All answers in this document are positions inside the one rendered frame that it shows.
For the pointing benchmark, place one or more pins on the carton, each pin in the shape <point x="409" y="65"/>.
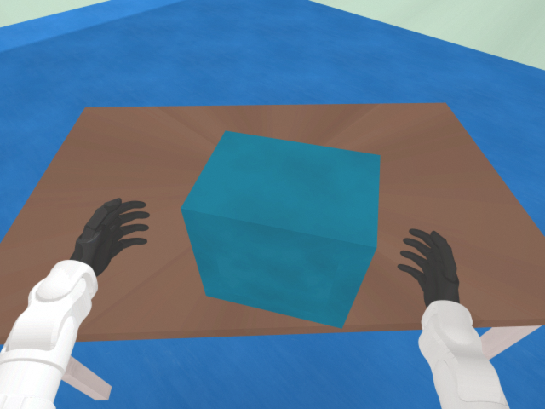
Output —
<point x="284" y="226"/>

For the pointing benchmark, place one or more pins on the robot right forearm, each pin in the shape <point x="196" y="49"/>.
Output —
<point x="463" y="377"/>

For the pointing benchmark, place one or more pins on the table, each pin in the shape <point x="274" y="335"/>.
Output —
<point x="433" y="177"/>

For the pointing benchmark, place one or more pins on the right robot hand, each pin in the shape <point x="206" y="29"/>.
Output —
<point x="438" y="280"/>

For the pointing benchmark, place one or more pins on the robot left forearm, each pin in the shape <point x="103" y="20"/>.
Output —
<point x="36" y="353"/>

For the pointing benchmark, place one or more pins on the left robot hand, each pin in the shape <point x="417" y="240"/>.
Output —
<point x="100" y="240"/>

